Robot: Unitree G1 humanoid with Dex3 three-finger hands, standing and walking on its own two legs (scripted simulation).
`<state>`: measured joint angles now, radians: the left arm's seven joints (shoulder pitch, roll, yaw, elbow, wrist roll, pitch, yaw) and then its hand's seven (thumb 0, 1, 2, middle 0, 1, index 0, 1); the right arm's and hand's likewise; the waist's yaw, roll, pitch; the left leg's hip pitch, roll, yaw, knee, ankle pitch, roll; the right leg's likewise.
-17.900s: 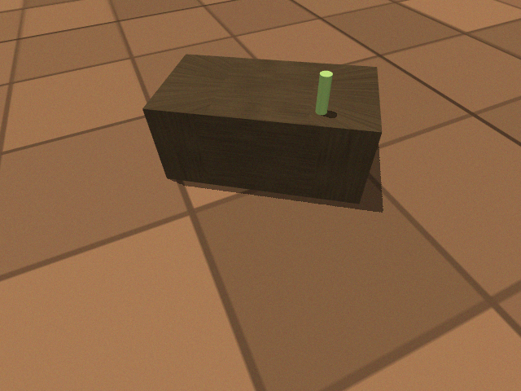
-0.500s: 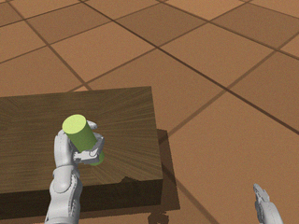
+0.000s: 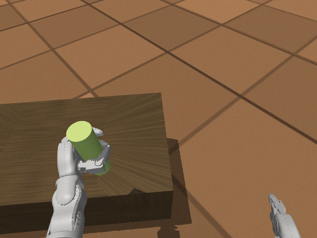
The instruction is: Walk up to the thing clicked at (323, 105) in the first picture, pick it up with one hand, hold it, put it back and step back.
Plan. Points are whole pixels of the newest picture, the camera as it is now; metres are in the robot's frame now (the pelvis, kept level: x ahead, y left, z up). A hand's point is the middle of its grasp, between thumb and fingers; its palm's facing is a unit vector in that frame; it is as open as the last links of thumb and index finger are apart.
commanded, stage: hold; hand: left
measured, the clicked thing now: (91, 151) +0.32 +0.18 +0.07
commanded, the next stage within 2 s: crouch in 0.02 s
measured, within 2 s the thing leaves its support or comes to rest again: neither
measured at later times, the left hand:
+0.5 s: hand (97, 154) +0.35 +0.19 +0.01, palm faces +0.22 -0.98 +0.02, open 7.0 cm
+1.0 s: hand (101, 153) +0.40 +0.20 -0.07, palm faces +0.22 -0.98 +0.00, open 7.0 cm
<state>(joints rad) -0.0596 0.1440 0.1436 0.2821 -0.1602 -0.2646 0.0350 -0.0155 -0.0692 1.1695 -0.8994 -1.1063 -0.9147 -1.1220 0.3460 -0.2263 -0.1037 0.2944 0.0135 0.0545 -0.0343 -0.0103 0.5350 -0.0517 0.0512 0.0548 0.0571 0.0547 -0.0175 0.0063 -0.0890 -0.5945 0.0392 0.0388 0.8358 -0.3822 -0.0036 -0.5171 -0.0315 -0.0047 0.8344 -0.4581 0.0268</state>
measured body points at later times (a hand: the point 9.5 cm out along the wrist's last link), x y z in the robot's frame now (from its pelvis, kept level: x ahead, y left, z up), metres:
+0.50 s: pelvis -0.02 +0.00 -0.02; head +0.05 +0.02 +0.43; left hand +0.33 +0.24 +0.01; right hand +0.14 -0.26 -0.06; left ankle +0.02 +0.12 -0.70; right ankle -0.02 -0.13 -0.70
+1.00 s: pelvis -0.02 +0.00 -0.06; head +0.10 +0.05 +0.37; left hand +0.38 +0.26 -0.07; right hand +0.14 -0.26 -0.06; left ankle +0.02 +0.12 -0.70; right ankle -0.02 -0.13 -0.70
